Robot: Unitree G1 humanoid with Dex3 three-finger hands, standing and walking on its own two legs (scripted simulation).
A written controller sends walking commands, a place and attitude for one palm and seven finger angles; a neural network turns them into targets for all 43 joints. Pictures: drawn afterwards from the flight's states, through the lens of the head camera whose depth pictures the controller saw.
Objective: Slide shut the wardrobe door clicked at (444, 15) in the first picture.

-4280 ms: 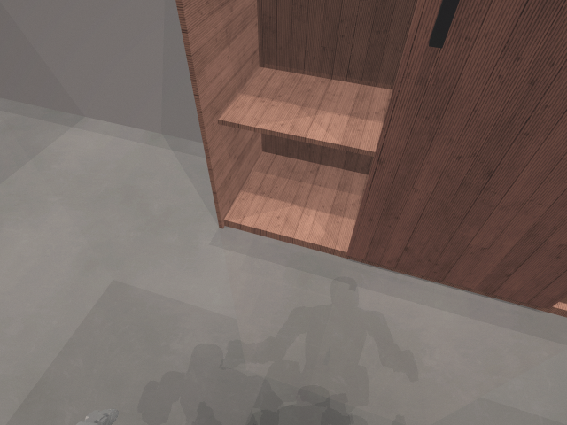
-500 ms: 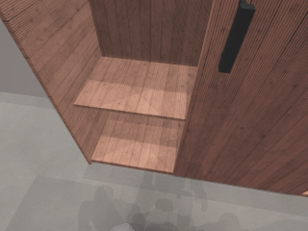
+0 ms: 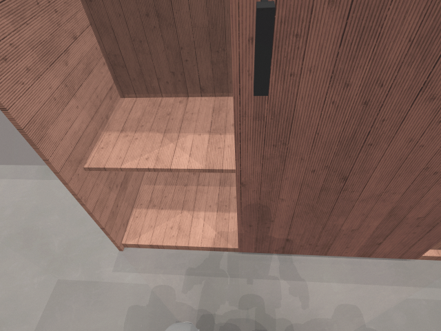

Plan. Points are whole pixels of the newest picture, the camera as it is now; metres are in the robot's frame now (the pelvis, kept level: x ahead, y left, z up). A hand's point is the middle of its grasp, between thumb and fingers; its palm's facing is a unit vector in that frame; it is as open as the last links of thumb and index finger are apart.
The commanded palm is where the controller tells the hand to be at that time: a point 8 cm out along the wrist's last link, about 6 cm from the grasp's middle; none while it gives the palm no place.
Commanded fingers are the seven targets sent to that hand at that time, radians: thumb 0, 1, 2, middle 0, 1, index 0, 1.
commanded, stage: come to a stop and stand still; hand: right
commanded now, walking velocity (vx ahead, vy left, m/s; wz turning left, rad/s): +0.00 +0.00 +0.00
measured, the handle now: (262, 47) +0.53 -0.06 +0.25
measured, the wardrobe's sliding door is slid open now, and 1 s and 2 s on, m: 0.57 0.57 0.57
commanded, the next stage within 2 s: look again from close up in 1.04 s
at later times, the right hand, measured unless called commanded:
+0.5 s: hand out of the picture -0.04 -0.16 -0.17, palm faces +0.00 +0.99 -0.17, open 7.4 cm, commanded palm none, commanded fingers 0.00 -0.90 -0.90 0.20 0.30 0.20 0.30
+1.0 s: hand out of the picture -0.05 -0.16 -0.18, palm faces +0.02 +0.98 -0.18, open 7.4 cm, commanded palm none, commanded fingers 0.00 -0.90 -0.90 0.20 0.30 0.20 0.30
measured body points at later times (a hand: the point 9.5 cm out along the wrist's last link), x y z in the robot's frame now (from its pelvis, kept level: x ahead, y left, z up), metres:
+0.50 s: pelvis -0.02 -0.01 +0.01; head -0.03 -0.01 +0.46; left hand -0.05 +0.21 -0.16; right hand -0.04 -0.22 -0.15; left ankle -0.06 +0.11 -0.73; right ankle +0.01 -0.08 -0.73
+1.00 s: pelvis -0.03 +0.00 +0.00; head -0.03 +0.00 +0.45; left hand -0.03 +0.22 -0.16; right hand -0.05 -0.21 -0.16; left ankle -0.06 +0.11 -0.73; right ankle +0.01 -0.08 -0.73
